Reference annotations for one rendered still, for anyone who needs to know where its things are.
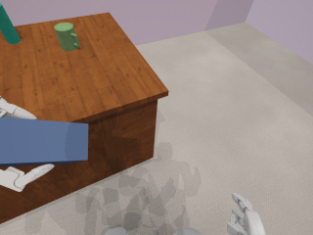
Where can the right robot hand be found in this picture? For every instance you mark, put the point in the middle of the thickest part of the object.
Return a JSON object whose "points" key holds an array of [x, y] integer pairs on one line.
{"points": [[248, 224]]}

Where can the table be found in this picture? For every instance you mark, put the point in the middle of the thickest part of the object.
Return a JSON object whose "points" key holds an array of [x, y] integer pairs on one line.
{"points": [[105, 82]]}

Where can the sponge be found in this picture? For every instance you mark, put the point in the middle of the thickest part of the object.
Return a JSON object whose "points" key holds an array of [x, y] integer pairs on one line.
{"points": [[25, 141]]}

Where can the left robot hand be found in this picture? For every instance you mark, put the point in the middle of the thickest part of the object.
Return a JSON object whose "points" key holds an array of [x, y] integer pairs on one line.
{"points": [[14, 178]]}

